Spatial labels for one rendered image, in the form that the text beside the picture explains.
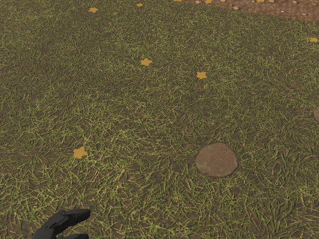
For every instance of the robot left hand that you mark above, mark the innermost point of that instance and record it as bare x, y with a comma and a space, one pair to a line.
60, 221

